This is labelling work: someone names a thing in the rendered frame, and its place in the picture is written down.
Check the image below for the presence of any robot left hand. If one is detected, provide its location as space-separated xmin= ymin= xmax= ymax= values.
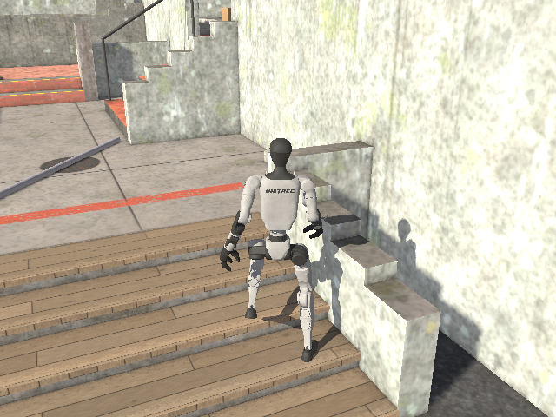
xmin=220 ymin=246 xmax=240 ymax=271

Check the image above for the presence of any right robot forearm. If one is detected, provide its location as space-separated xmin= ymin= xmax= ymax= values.
xmin=311 ymin=209 xmax=322 ymax=229

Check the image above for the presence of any robot right hand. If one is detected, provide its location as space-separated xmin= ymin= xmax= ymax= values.
xmin=303 ymin=224 xmax=323 ymax=239

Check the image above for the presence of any right robot upper arm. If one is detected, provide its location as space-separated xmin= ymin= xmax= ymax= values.
xmin=298 ymin=175 xmax=319 ymax=222

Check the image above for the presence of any left robot upper arm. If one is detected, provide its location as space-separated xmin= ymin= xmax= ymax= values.
xmin=238 ymin=175 xmax=262 ymax=225

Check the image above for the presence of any robot left thigh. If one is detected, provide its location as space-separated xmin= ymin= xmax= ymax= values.
xmin=248 ymin=239 xmax=266 ymax=269

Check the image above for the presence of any left robot forearm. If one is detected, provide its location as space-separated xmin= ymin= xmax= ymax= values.
xmin=224 ymin=210 xmax=245 ymax=251

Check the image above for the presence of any right robot shin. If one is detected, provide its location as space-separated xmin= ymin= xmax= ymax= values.
xmin=300 ymin=292 xmax=314 ymax=350

